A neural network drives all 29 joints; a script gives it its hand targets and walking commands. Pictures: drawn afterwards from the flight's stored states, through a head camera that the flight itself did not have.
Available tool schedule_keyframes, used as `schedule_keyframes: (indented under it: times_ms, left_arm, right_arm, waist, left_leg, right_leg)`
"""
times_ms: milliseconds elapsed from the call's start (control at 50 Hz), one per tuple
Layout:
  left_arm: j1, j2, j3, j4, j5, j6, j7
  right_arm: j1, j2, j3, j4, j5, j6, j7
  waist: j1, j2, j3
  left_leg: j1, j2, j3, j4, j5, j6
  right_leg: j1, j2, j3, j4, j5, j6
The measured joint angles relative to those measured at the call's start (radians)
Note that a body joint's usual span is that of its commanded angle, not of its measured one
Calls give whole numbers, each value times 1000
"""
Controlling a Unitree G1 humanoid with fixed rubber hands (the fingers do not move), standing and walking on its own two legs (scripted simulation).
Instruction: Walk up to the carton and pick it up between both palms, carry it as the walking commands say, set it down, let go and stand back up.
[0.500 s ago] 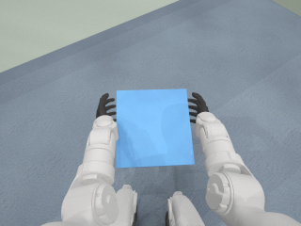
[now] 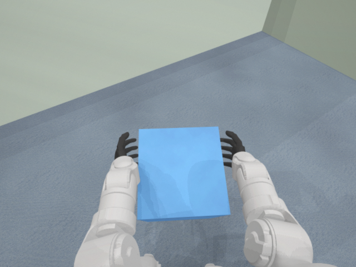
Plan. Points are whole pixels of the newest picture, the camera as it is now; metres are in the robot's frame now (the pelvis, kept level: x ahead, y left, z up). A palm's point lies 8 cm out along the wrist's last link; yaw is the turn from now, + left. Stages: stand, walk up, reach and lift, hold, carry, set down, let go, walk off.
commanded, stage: reach and lift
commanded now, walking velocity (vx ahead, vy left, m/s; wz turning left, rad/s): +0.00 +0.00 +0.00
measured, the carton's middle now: (179, 179) +0.36 +0.02 -0.09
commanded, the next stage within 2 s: none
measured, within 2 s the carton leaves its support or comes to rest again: neither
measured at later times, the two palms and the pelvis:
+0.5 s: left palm (113, 155) +0.32 +0.16 +0.09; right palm (245, 150) +0.35 -0.12 +0.08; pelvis +0.01 +0.00 +0.02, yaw +0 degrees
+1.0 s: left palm (114, 157) +0.31 +0.16 +0.09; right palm (249, 154) +0.34 -0.13 +0.09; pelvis +0.01 +0.00 +0.03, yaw +0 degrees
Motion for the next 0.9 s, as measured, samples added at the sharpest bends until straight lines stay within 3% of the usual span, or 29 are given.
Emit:
schedule_keyframes:
  times_ms: [80, 180, 240, 620, 900]
  left_arm:
    - [29, 0, 0, -9, 0, 19, -30]
    - [85, -2, 0, -78, 1, 58, -104]
    - [105, -6, 0, -124, 1, 92, -119]
    - [117, -8, -11, -211, 1, 271, -119]
    - [117, -9, -17, -213, 1, 293, -120]
  right_arm:
    - [24, 3, 3, -7, 0, 20, 5]
    - [60, 11, 40, -53, 0, 53, 9]
    - [72, 19, 57, -79, 0, 77, 12]
    - [99, 29, 92, -142, 0, 237, 20]
    - [99, 29, 92, -142, 0, 264, 9]
  waist:
    - [0, 0, 0]
    - [0, 0, 0]
    - [0, 0, 3]
    - [0, 0, 12]
    - [-2, 0, 64]
  left_leg:
    - [61, 0, 0, -51, 14, 0]
    - [130, 0, 0, -98, 24, 0]
    - [167, 0, 0, -116, 27, 0]
    - [387, 0, 0, -216, 50, 0]
    - [434, -3, 0, -228, 59, 0]
  right_leg:
    - [62, -2, 2, -54, 16, 0]
    - [132, -4, 3, -103, 28, 0]
    - [169, -5, 3, -121, 31, -1]
    - [383, -9, 6, -210, 50, -9]
    - [430, -12, 6, -223, 58, -10]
